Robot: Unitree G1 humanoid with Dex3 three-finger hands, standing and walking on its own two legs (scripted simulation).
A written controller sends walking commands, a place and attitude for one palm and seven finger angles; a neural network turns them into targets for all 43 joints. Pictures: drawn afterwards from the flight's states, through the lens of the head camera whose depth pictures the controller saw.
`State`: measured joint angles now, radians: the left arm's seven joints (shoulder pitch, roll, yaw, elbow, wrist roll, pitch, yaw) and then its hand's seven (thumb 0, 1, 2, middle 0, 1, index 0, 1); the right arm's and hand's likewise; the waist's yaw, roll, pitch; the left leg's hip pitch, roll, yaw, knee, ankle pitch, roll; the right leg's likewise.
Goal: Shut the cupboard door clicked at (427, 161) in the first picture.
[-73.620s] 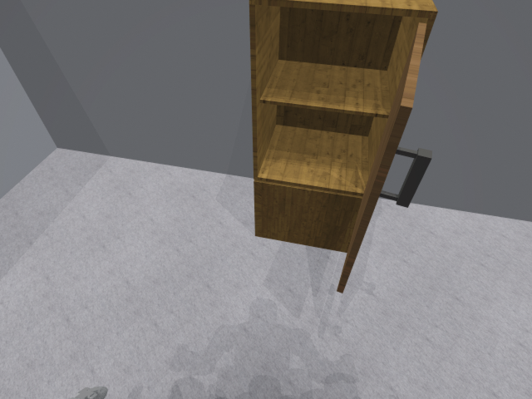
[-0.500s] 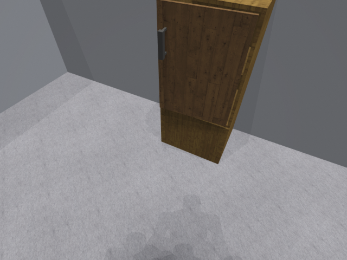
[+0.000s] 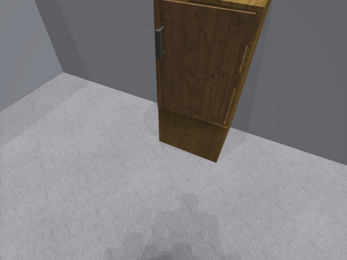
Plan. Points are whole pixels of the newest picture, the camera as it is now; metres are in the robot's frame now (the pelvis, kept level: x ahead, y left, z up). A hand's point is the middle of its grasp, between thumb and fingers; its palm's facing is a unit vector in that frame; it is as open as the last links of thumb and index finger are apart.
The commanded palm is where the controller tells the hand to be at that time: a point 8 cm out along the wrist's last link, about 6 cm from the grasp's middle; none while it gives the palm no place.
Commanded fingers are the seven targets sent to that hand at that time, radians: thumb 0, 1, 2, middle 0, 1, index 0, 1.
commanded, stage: look to check the result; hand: left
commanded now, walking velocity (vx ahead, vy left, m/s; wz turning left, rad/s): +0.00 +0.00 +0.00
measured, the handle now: (160, 43) +1.00 +0.10 +0.05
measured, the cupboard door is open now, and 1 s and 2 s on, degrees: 4 4 4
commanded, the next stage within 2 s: walk to a spot facing it in 0.50 s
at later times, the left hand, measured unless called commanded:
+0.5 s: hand out of the picture +0.00 +0.17 -0.18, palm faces -0.01 -0.98 -0.20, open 7.4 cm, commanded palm none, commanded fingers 0.00 0.90 0.90 -0.20 -0.30 -0.20 -0.30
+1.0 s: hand out of the picture +0.02 +0.19 -0.20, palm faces +0.18 -0.96 -0.21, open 7.4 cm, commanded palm none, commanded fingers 0.00 0.90 0.90 -0.20 -0.30 -0.20 -0.30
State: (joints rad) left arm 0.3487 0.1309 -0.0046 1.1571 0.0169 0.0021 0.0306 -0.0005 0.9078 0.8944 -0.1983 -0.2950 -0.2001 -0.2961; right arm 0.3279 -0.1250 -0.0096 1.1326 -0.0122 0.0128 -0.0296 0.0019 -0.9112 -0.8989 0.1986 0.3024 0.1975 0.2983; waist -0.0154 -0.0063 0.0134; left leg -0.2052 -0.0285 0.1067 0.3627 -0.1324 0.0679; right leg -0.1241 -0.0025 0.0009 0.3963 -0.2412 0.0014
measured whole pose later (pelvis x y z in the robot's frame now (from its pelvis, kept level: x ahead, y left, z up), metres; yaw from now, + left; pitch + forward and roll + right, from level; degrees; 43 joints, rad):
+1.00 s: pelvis +0.01 +0.00 -0.02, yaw +11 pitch -2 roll -2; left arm 0.21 0.19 0.05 1.03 0.03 0.03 0.04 0.00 0.90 0.89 -0.20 -0.30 -0.20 -0.30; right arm 0.25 -0.17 -0.05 1.04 -0.02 0.07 0.00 0.00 -0.91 -0.90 0.20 0.30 0.20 0.30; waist -0.03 -0.01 0.10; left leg -0.36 0.00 0.04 0.75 -0.40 0.00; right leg -0.15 -0.04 -0.18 0.59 -0.40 0.00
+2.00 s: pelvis +0.18 +0.02 -0.01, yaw +49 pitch +0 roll +1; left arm 0.40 0.14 0.04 0.98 0.03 -0.02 0.03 0.00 0.90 0.89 -0.20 -0.30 -0.20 -0.30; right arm 0.08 -0.23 -0.06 0.90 -0.03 0.07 0.04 0.00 -0.92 -0.90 0.19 0.30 0.19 0.30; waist 0.02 0.00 0.12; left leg -0.53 0.02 0.09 0.85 -0.30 -0.01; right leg -0.06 -0.09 -0.29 0.47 -0.40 0.00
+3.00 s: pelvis +0.22 +0.11 -0.01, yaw +36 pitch +0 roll -2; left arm 0.20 0.24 0.10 0.95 0.03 0.09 -0.02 0.00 0.91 0.89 -0.20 -0.30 -0.20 -0.30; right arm 0.21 -0.17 -0.03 0.91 -0.03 0.02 -0.04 0.00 -0.91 -0.90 0.20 0.30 0.20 0.30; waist 0.00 -0.03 0.08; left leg -0.23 0.07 0.09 0.53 -0.30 0.01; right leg -0.47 0.03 0.03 1.01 -0.47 0.03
